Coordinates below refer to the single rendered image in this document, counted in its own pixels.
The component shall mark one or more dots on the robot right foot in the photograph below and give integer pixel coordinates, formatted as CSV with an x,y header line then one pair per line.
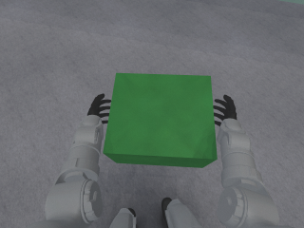
x,y
164,205

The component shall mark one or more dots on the robot right hand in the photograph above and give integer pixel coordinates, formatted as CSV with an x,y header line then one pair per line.
x,y
229,112

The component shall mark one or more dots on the left robot forearm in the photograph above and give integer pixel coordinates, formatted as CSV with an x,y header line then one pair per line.
x,y
83,156

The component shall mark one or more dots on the left robot upper arm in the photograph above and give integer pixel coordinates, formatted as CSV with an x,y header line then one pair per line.
x,y
72,204

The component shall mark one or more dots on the robot left hand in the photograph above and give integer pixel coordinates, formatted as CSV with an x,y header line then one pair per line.
x,y
95,107

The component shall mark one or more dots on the robot foot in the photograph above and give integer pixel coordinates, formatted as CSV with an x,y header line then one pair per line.
x,y
164,205
132,211

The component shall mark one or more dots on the right robot forearm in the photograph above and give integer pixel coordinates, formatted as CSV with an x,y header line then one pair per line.
x,y
237,156

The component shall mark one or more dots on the carton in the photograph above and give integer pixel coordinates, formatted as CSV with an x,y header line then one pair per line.
x,y
161,119

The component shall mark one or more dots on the robot left foot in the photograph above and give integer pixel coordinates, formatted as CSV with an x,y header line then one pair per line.
x,y
132,211

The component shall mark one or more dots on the right robot upper arm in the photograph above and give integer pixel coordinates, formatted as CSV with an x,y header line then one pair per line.
x,y
239,207

